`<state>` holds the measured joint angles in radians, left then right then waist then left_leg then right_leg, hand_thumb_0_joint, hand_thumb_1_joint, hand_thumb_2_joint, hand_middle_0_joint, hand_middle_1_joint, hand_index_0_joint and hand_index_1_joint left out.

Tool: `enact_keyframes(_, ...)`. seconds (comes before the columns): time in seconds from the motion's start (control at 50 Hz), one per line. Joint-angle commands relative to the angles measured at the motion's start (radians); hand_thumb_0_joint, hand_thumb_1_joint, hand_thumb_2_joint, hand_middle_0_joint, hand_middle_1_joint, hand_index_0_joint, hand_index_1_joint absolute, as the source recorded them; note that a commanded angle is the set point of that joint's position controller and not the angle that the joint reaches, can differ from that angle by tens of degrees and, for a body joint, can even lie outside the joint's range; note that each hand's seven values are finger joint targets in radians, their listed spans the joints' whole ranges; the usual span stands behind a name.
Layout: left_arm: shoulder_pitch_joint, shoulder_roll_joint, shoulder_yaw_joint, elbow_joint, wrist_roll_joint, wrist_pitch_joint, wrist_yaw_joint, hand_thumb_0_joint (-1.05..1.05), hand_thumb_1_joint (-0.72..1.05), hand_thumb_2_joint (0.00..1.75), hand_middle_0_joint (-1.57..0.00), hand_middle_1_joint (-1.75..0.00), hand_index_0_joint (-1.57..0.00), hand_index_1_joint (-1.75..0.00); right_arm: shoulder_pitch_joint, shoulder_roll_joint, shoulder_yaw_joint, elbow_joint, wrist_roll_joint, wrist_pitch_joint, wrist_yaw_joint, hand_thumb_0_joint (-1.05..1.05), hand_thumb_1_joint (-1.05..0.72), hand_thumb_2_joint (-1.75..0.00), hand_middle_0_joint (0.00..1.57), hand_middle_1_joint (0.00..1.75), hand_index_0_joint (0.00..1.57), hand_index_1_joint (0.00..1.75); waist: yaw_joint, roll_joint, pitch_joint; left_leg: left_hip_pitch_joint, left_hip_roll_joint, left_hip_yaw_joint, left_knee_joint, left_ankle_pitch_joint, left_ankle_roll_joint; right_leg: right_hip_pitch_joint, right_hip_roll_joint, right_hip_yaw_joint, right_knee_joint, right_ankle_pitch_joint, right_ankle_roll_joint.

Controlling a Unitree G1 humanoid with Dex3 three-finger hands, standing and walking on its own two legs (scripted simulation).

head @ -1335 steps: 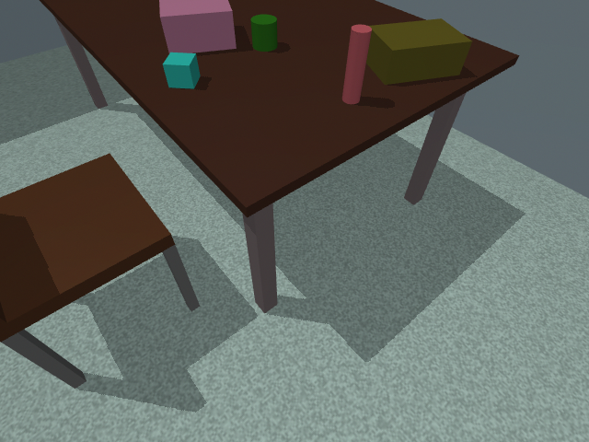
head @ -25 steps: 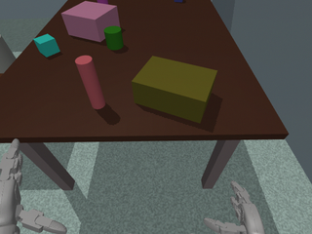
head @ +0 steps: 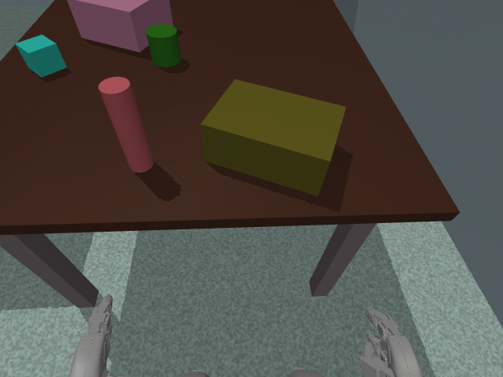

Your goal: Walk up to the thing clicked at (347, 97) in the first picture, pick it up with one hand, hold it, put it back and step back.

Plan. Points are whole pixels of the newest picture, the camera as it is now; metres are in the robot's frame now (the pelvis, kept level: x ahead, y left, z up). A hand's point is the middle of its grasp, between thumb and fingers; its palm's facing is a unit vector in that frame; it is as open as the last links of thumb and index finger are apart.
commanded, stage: home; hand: left
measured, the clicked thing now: (129, 129) +0.52 +0.22 +0.09
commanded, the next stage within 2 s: none
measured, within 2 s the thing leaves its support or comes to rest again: neither
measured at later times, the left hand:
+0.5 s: hand (137, 358) +0.17 +0.17 -0.06, palm faces +0.12 -0.95 -0.27, open 17.4 cm
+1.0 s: hand (137, 361) +0.17 +0.17 -0.06, palm faces +0.12 -0.95 -0.28, open 17.5 cm
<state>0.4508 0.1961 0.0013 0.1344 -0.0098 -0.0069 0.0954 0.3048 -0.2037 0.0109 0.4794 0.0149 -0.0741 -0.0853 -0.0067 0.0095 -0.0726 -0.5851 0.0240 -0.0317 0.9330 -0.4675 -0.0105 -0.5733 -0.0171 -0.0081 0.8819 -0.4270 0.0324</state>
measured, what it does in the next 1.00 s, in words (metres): stands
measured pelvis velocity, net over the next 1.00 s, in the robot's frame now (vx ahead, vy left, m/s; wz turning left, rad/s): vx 0.00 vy -0.01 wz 0.01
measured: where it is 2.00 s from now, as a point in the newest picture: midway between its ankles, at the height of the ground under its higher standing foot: outside the picture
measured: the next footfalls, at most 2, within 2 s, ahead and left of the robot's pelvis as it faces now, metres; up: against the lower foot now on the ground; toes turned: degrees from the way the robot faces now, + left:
none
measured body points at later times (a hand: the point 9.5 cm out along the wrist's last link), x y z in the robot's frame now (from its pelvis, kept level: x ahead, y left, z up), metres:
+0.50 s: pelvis +0.00 -0.01 +0.00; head +0.03 -0.01 +0.45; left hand +0.16 +0.22 -0.04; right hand +0.17 -0.25 -0.08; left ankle +0.00 +0.12 -0.69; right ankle +0.01 -0.14 -0.69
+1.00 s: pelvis +0.00 -0.01 +0.00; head +0.02 -0.01 +0.45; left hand +0.16 +0.22 -0.04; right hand +0.16 -0.25 -0.08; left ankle +0.00 +0.12 -0.69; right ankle +0.01 -0.14 -0.69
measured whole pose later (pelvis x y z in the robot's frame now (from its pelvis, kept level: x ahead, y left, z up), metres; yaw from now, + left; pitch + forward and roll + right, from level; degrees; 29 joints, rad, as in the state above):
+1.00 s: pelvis +0.00 -0.01 +0.00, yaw +0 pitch +7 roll -2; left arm 0.46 0.19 -0.01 0.02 0.00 0.23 0.13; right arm 0.28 -0.21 0.02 0.52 0.01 -0.13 -0.16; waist -0.01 0.03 -0.10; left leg -0.61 0.03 -0.05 0.96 -0.48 -0.02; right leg -0.59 -0.01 -0.02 0.91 -0.44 0.02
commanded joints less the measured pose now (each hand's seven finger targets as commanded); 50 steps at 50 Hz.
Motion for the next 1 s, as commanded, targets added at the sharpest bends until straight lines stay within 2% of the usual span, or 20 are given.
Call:
enact_keyframes(0.0, -0.005, 0.087, 0.041, -0.192, -0.002, -0.028, 0.028, 0.0, -0.53, 0.07, -0.05, -0.05, -0.05, -0.05, -0.064, -0.127, -0.056, -0.14, 0.005, -0.06, -0.02, 0.0, -0.9, -0.9, 0.2, 0.3, 0.2, 0.3, -0.009, -0.007, -0.119, 0.073, -0.007, 0.02, -0.16, 0.233, 0.005, 0.063, 0.032, -0.057, -0.118, 0.203, -0.027)
enact_keyframes(0.02, -0.001, 0.092, 0.047, -0.2, -0.001, -0.023, 0.031, 0.0, -0.55, 0.05, -0.05, -0.05, -0.05, -0.05, -0.069, -0.122, -0.05, -0.134, 0.004, -0.059, -0.02, 0.0, -0.9, -0.9, 0.2, 0.3, 0.2, 0.3, -0.001, 0.008, -0.114, 0.066, -0.008, 0.023, -0.155, 0.237, 0.005, 0.066, 0.029, -0.056, -0.119, 0.208, -0.028)
enact_keyframes(0.06, -0.002, 0.083, 0.035, -0.202, 0.002, -0.005, 0.033, 0.0, -0.53, 0.07, -0.05, -0.05, -0.05, -0.05, -0.069, -0.129, -0.056, -0.131, 0.002, -0.057, -0.026, 0.0, -0.9, -0.9, 0.2, 0.3, 0.2, 0.3, -0.009, -0.017, -0.141, 0.079, -0.006, 0.021, -0.15, 0.263, 0.006, 0.074, 0.033, -0.06, -0.112, 0.228, -0.028)
enact_keyframes(0.12, 0.008, 0.091, 0.047, -0.197, 0.004, 0.022, 0.037, 0.0, -0.53, 0.07, -0.05, -0.05, -0.05, -0.05, -0.07, -0.131, -0.057, -0.124, 0.002, -0.057, -0.029, 0.0, -0.9, -0.9, 0.2, 0.3, 0.2, 0.3, -0.008, -0.025, -0.14, 0.074, -0.007, 0.025, -0.138, 0.291, 0.007, 0.079, 0.032, -0.058, -0.109, 0.253, -0.029)
enact_keyframes(0.14, 0.006, 0.097, 0.053, -0.201, 0.004, 0.03, 0.04, 0.0, -0.52, 0.07, -0.05, -0.06, -0.05, -0.05, -0.073, -0.127, -0.056, -0.124, 0.001, -0.055, -0.03, 0.0, -0.9, -0.9, 0.2, 0.3, 0.2, 0.3, 0.0, -0.015, -0.139, 0.066, -0.01, 0.03, -0.136, 0.283, 0.008, 0.085, 0.029, -0.056, -0.115, 0.251, -0.028)
enact_keyframes(0.18, -0.011, 0.102, 0.057, -0.224, 0.006, 0.045, 0.042, 0.0, -0.52, 0.07, -0.05, -0.06, -0.05, -0.05, -0.075, -0.129, -0.057, -0.121, 0.001, -0.057, -0.032, 0.0, -0.9, -0.9, 0.2, 0.3, 0.2, 0.3, -0.002, 0.001, -0.151, 0.073, -0.009, 0.028, -0.142, 0.27, 0.007, 0.084, 0.029, -0.056, -0.113, 0.236, -0.03)
enact_keyframes(0.2, -0.015, 0.091, 0.041, -0.219, 0.006, 0.056, 0.042, 0.0, -0.53, 0.07, -0.05, -0.05, -0.05, -0.05, -0.078, -0.127, -0.053, -0.119, 0.001, -0.059, -0.034, 0.0, -0.9, -0.9, 0.2, 0.3, 0.2, 0.3, -0.009, 0.001, -0.114, 0.064, -0.009, 0.03, -0.149, 0.241, 0.007, 0.067, 0.029, -0.054, -0.117, 0.209, -0.029)
enact_keyframes(0.22, -0.01, 0.095, 0.052, -0.229, 0.006, 0.062, 0.043, 0.0, -0.53, 0.07, -0.05, -0.05, -0.05, -0.05, -0.078, -0.125, -0.054, -0.121, 0.0, -0.062, -0.036, 0.0, -0.9, -0.9, 0.2, 0.3, 0.2, 0.3, -0.005, 0.006, -0.139, 0.073, -0.007, 0.028, -0.145, 0.254, 0.006, 0.074, 0.031, -0.055, -0.114, 0.219, -0.031)
enact_keyframes(0.28, -0.032, 0.103, 0.054, -0.245, 0.007, 0.087, 0.046, 0.0, -0.55, 0.05, -0.05, -0.05, -0.05, -0.05, -0.082, -0.13, -0.052, -0.116, 0.0, -0.07, -0.042, 0.0, -0.9, -0.9, 0.2, 0.3, 0.2, 0.3, -0.009, 0.034, -0.109, 0.063, -0.004, 0.017, -0.167, 0.201, 0.003, 0.049, 0.031, -0.058, -0.113, 0.168, -0.032)
enact_keyframes(0.34, -0.007, 0.1, 0.056, -0.254, 0.005, 0.103, 0.046, 0.0, -0.55, 0.05, -0.05, -0.05, -0.05, -0.05, -0.082, -0.126, -0.051, -0.119, -0.001, -0.074, -0.047, 0.0, -0.9, -0.9, 0.2, 0.3, 0.2, 0.3, -0.003, 0.023, -0.126, 0.064, -0.009, 0.024, -0.153, 0.221, 0.006, 0.067, 0.029, -0.057, -0.119, 0.186, -0.032)
enact_keyframes(0.36, -0.014, 0.089, 0.042, -0.257, 0.006, 0.11, 0.045, 0.0, -0.55, 0.06, -0.05, -0.05, -0.05, -0.05, -0.081, -0.126, -0.049, -0.12, -0.002, -0.079, -0.048, 0.0, -0.9, -0.9, 0.2, 0.3, 0.2, 0.3, -0.011, 0.009, -0.12, 0.067, -0.006, 0.024, -0.15, 0.232, 0.006, 0.063, 0.032, -0.059, -0.115, 0.196, -0.031)
enact_keyframes(0.4, -0.007, 0.093, 0.05, -0.251, 0.006, 0.122, 0.045, 0.0, -0.55, 0.06, -0.05, -0.05, -0.05, -0.05, -0.08, -0.125, -0.05, -0.122, -0.003, -0.08, -0.053, 0.0, -0.9, -0.9, 0.2, 0.3, 0.2, 0.3, -0.014, -0.004, -0.145, 0.066, -0.013, 0.034, -0.13, 0.252, 0.011, 0.079, 0.026, -0.05, -0.125, 0.227, -0.028)
enact_keyframes(0.44, -0.016, 0.079, 0.034, -0.255, 0.007, 0.13, 0.045, 0.0, -0.54, 0.06, -0.05, -0.05, -0.05, -0.05, -0.083, -0.122, -0.046, -0.12, -0.004, -0.085, -0.053, 0.0, -0.9, -0.9, 0.2, 0.3, 0.2, 0.3, -0.015, 0.005, -0.107, 0.054, -0.013, 0.036, -0.138, 0.212, 0.01, 0.054, 0.026, -0.05, -0.127, 0.189, -0.029)
enact_keyframes(0.52, -0.027, 0.1, 0.058, -0.272, 0.007, 0.143, 0.047, 0.0, -0.55, 0.05, -0.05, -0.05, -0.05, -0.05, -0.08, -0.125, -0.048, -0.122, -0.005, -0.092, -0.062, 0.0, -0.9, -0.9, 0.2, 0.3, 0.2, 0.3, -0.015, -0.01, -0.133, 0.051, -0.016, 0.035, -0.126, 0.217, 0.014, 0.066, 0.024, -0.048, -0.133, 0.195, -0.026)
enact_keyframes(0.64, -0.027, 0.101, 0.056, -0.286, 0.007, 0.16, 0.047, 0.0, -0.56, 0.05, -0.05, -0.05, -0.05, -0.05, -0.095, -0.122, -0.043, -0.125, -0.005, -0.105, -0.07, 0.0, -0.9, -0.9, 0.2, 0.3, 0.2, 0.3, -0.008, 0.011, -0.108, 0.035, -0.017, 0.034, -0.146, 0.144, 0.014, 0.046, 0.025, -0.05, -0.139, 0.12, -0.03)
enact_keyframes(0.68, -0.019, 0.099, 0.054, -0.288, 0.007, 0.162, 0.048, 0.0, -0.56, 0.05, -0.05, -0.05, -0.05, -0.05, -0.095, -0.124, -0.043, -0.128, -0.006, -0.105, -0.073, 0.0, -0.9, -0.9, 0.2, 0.3, 0.2, 0.3, -0.006, 0.006, -0.107, 0.031, -0.016, 0.031, -0.144, 0.152, 0.013, 0.048, 0.027, -0.053, -0.135, 0.126, -0.031)
enact_keyframes(0.74, 0.002, 0.097, 0.053, -0.292, 0.009, 0.166, 0.049, 0.0, -0.57, 0.04, -0.05, -0.05, -0.05, -0.04, -0.083, -0.122, -0.045, -0.128, -0.006, -0.106, -0.076, 0.0, -0.9, -0.9, 0.2, 0.3, 0.2, 0.3, -0.005, 0.02, -0.155, 0.051, -0.017, 0.033, -0.122, 0.236, 0.01, 0.072, 0.027, -0.051, -0.119, 0.207, -0.032)
enact_keyframes(0.76, -0.01, 0.094, 0.046, -0.285, 0.007, 0.169, 0.047, 0.0, -0.59, 0.03, -0.05, -0.04, -0.05, -0.04, -0.084, -0.125, -0.044, -0.126, -0.007, -0.106, -0.077, 0.0, -0.9, -0.9, 0.2, 0.3, 0.2, 0.3, -0.016, -0.004, -0.125, 0.037, -0.017, 0.033, -0.12, 0.214, 0.014, 0.058, 0.026, -0.049, -0.128, 0.192, -0.027)
enact_keyframes(0.9, -0.006, 0.103, 0.053, -0.303, 0.009, 0.181, 0.048, 0.0, -0.57, 0.04, -0.05, -0.05, -0.05, -0.05, -0.085, -0.121, -0.042, -0.123, -0.007, -0.113, -0.083, 0.0, -0.9, -0.9, 0.2, 0.3, 0.2, 0.3, -0.006, 0.018, -0.121, 0.032, -0.017, 0.032, -0.125, 0.203, 0.013, 0.054, 0.026, -0.049, -0.126, 0.177, -0.03)
enact_keyframes(0.98, -0.012, 0.092, 0.046, -0.301, 0.01, 0.187, 0.048, 0.0, -0.57, 0.04, -0.05, -0.05, -0.05, -0.05, -0.083, -0.126, -0.046, -0.124, -0.007, -0.114, -0.084, 0.0, -0.9, -0.9, 0.2, 0.3, 0.2, 0.3, -0.016, 0.016, -0.134, 0.046, -0.01, 0.018, -0.139, 0.199, 0.01, 0.051, 0.033, -0.059, -0.113, 0.167, -0.033)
